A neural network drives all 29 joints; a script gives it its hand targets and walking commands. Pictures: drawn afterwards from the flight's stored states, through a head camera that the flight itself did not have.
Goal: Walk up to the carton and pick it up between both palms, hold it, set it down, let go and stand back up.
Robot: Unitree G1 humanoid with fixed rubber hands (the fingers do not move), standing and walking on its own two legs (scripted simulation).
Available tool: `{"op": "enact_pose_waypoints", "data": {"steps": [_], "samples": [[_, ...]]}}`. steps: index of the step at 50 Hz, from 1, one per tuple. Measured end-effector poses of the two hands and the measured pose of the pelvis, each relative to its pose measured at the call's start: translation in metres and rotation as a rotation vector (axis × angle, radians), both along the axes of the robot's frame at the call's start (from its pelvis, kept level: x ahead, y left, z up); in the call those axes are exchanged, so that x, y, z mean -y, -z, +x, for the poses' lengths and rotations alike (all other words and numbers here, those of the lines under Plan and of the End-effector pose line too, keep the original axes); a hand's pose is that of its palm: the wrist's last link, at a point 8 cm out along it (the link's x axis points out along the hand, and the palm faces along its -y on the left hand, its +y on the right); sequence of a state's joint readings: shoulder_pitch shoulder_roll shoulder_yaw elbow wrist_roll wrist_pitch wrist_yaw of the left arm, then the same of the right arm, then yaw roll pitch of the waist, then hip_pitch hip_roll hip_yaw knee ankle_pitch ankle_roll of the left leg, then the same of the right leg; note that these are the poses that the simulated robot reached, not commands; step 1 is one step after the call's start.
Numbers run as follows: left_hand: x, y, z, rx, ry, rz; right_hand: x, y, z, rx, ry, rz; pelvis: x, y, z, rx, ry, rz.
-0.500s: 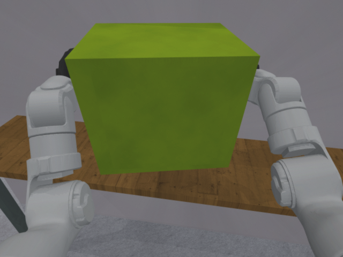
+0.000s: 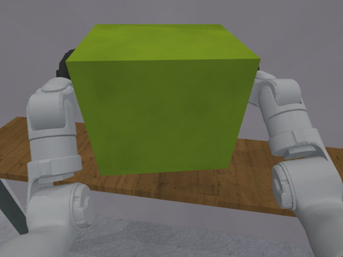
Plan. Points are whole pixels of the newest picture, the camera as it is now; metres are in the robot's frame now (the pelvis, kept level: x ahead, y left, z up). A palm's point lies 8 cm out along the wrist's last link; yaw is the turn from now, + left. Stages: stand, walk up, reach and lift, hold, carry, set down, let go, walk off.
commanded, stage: hold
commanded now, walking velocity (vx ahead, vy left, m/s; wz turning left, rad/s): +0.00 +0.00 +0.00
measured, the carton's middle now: (162, 97) +0.37 +0.01 +0.27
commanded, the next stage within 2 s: none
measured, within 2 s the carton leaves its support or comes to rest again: neither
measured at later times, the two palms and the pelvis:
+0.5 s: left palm (66, 85) +0.34 +0.20 +0.31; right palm (248, 80) +0.36 -0.17 +0.31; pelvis +0.00 +0.00 +0.00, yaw +0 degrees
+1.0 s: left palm (67, 85) +0.34 +0.20 +0.31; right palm (248, 81) +0.36 -0.17 +0.31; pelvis +0.00 +0.00 +0.00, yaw +0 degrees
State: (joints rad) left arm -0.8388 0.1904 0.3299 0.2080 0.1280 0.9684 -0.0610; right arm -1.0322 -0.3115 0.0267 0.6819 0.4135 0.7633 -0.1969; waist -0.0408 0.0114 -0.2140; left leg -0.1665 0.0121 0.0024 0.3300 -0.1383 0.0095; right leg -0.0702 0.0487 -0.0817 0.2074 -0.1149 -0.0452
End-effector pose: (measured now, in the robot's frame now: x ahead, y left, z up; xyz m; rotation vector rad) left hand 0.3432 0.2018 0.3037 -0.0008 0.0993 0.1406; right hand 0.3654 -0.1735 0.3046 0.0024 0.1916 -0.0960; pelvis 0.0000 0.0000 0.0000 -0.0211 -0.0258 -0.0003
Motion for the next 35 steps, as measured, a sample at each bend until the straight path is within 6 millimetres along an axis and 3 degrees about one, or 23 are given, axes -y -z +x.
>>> {"op": "enact_pose_waypoints", "data": {"steps": [35], "samples": [[-0.0023,-0.0035,-0.0038,0.004,0.001,-0.001,-0.0022,-0.0038,-0.0033,0.000,-0.001,-0.003,0.0011,-0.0001,-0.0022,0.007,0.000,0.000]]}}
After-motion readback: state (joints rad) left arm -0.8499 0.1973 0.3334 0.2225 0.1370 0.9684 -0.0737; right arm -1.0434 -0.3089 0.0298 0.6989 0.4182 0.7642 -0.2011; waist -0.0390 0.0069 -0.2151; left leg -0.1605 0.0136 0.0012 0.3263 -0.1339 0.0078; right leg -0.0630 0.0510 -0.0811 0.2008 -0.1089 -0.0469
